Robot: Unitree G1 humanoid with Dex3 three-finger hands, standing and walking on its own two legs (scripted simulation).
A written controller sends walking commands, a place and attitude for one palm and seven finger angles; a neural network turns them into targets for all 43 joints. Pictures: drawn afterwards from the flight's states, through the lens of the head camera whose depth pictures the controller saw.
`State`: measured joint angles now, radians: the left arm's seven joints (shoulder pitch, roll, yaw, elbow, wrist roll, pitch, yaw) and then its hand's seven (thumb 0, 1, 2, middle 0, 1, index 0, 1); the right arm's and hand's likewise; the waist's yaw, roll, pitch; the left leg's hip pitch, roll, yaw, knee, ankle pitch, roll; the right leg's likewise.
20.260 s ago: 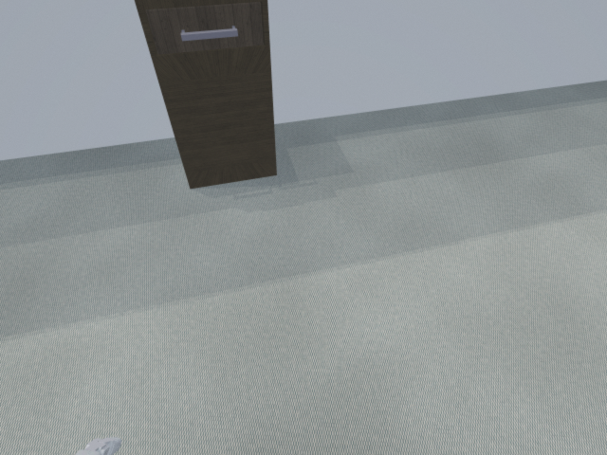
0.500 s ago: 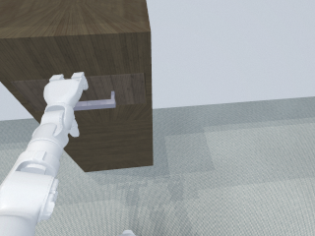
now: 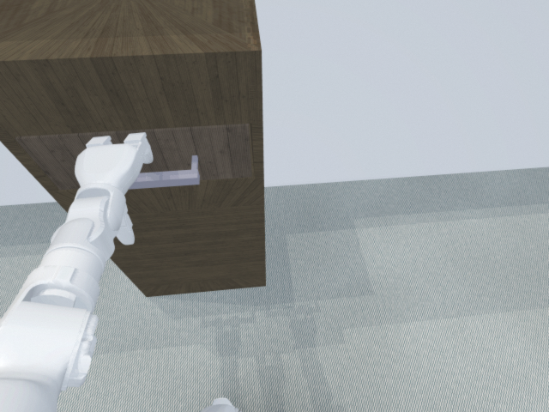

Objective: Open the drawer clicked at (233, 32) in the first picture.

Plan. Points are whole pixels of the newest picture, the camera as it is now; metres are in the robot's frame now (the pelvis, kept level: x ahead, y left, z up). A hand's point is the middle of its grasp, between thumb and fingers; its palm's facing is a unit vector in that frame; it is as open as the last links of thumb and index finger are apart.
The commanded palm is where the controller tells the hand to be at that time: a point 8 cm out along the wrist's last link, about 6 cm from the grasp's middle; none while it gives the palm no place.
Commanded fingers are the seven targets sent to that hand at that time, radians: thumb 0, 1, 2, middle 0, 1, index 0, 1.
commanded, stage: lower the fingers behind the handle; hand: left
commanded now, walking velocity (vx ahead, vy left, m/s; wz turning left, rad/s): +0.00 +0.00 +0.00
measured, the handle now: (145, 172) +0.53 +0.23 -0.01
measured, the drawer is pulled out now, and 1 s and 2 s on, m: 0.00 0.00 0.00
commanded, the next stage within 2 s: close the thumb around the handle in 1.38 s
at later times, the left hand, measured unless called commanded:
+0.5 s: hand (128, 199) +0.46 +0.24 -0.01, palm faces -0.07 -0.04 -1.00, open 13.9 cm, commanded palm +0.45 +0.23 +0.05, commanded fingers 0.00 -0.50 0.30 -0.30 -1.20 -0.30 -1.20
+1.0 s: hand (137, 207) +0.46 +0.23 -0.03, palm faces -0.06 -0.03 -1.00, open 13.9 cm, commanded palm +0.45 +0.22 +0.02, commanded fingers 0.00 -0.50 0.30 -0.30 -1.20 -0.30 -1.20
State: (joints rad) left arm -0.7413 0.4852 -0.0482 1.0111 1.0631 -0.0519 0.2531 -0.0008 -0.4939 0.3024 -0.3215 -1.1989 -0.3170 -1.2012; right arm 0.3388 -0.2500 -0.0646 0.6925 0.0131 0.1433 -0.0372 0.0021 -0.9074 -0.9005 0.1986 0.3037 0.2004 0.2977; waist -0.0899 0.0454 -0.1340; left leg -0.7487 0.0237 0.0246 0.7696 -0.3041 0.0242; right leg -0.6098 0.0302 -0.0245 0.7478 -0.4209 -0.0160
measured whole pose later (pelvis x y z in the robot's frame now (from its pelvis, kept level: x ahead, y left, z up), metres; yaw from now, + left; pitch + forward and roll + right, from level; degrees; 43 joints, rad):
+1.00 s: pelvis -0.01 +0.01 -0.03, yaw -2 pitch +22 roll -3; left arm -0.76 0.47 -0.01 1.09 1.12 -0.03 0.40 0.00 -0.49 0.30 -0.28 -1.19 -0.32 -1.20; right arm 0.35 -0.23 -0.06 0.71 -0.02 0.13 -0.02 0.00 -0.91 -0.90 0.20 0.30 0.20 0.30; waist -0.12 0.05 -0.18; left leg -0.98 0.04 0.03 0.97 -0.37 0.04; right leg -0.84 0.04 -0.02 0.93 -0.48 0.00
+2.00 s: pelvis +0.00 +0.01 -0.03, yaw -2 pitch +22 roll -3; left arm -0.69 0.45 -0.01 1.01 1.10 -0.02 0.38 0.00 0.47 0.72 -0.30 -1.25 -0.35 -1.24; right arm 0.34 -0.24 -0.07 0.71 -0.02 0.14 -0.02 0.00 -0.91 -0.90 0.20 0.30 0.20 0.30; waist -0.10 0.06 -0.19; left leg -0.95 0.04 0.03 0.95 -0.39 0.03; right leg -0.81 0.05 -0.01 0.91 -0.49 -0.01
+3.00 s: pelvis +0.01 +0.01 -0.01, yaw -2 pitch +17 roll -2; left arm -0.37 0.37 -0.05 0.74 1.08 0.00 0.42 0.00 0.73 0.83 -0.27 -1.32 -0.34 -1.27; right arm 0.26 -0.23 -0.07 0.65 0.00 0.16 -0.02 0.00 -0.91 -0.90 0.20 0.30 0.20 0.30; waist -0.05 0.05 -0.18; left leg -0.80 0.03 0.05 0.88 -0.38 0.03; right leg -0.66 0.04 0.00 0.85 -0.48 -0.01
